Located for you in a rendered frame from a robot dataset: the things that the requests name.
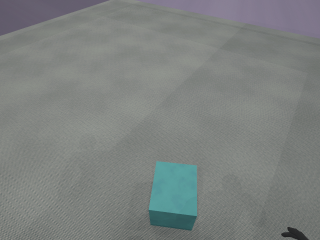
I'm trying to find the robot right hand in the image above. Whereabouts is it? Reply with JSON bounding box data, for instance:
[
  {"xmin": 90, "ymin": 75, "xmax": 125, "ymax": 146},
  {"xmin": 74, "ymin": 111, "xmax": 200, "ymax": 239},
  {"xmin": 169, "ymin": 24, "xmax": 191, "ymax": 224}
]
[{"xmin": 281, "ymin": 227, "xmax": 309, "ymax": 240}]

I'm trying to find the carton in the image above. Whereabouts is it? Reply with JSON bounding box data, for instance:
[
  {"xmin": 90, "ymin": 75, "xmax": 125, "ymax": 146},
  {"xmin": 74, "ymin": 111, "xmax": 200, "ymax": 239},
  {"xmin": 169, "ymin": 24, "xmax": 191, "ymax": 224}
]
[{"xmin": 148, "ymin": 161, "xmax": 197, "ymax": 231}]

